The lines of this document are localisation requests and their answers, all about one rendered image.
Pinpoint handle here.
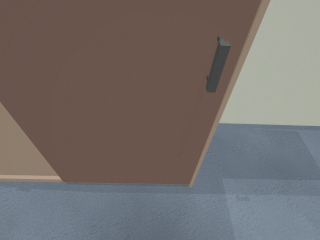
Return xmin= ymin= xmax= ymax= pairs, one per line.
xmin=206 ymin=35 xmax=231 ymax=93

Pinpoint wardrobe door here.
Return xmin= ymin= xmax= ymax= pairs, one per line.
xmin=0 ymin=0 xmax=261 ymax=185
xmin=0 ymin=102 xmax=58 ymax=176

